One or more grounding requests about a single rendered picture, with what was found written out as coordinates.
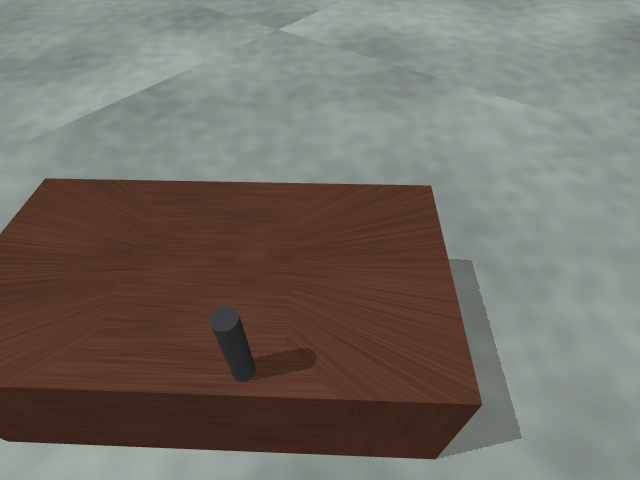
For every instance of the can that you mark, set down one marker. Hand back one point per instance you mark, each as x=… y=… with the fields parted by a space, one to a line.
x=227 y=327

